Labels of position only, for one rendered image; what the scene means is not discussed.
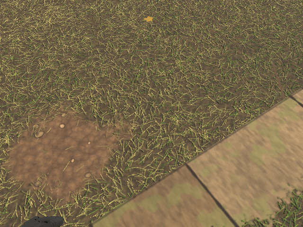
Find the left robot hand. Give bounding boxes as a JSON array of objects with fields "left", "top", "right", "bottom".
[{"left": 21, "top": 216, "right": 64, "bottom": 227}]

